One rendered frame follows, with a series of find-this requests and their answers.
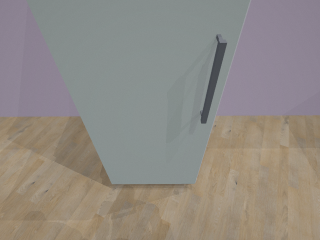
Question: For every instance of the fridge door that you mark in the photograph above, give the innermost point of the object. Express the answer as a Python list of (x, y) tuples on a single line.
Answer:
[(138, 73)]

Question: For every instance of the handle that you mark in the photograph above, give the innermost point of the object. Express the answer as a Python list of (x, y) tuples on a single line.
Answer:
[(217, 63)]

